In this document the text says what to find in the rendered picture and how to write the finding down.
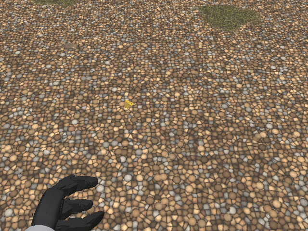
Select robot left hand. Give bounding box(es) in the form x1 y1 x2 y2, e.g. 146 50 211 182
31 174 105 231

